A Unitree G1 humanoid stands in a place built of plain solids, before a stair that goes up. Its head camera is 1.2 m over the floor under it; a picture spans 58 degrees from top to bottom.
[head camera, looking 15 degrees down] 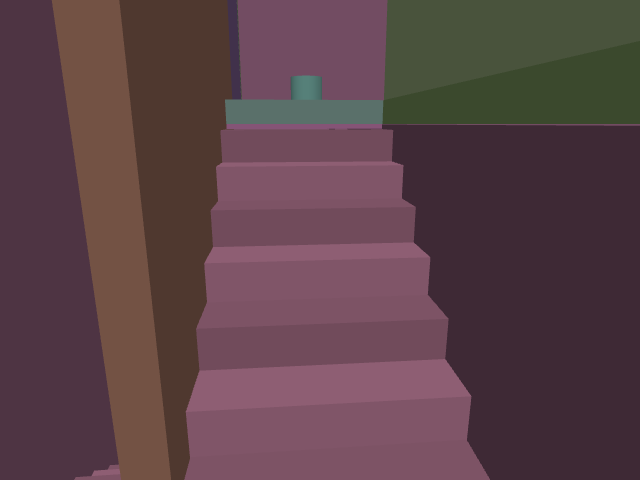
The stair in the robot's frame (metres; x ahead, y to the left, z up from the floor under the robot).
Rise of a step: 0.17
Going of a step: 0.24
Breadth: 0.92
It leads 5 degrees to the left of straight ahead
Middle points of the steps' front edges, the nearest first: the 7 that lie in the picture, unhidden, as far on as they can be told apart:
1.20 -0.04 0.34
1.44 -0.02 0.50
1.67 0.00 0.67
1.91 0.02 0.84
2.14 0.04 1.00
2.37 0.06 1.17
2.64 0.09 1.34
